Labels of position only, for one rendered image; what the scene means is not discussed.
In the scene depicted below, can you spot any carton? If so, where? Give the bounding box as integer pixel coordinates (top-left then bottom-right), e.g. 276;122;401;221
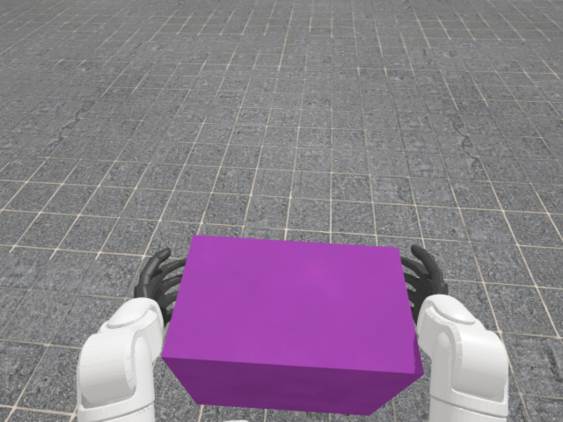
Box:
161;235;424;416

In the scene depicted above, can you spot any left robot hand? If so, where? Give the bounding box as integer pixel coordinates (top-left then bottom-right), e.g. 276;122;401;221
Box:
134;248;186;326

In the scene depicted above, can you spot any right robot hand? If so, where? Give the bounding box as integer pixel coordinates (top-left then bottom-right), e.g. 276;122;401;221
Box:
400;244;448;325

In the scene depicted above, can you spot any robot left forearm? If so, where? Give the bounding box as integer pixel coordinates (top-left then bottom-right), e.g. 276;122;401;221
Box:
77;298;165;422

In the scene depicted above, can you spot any robot right forearm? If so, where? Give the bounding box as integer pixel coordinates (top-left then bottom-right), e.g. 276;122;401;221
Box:
417;295;508;422

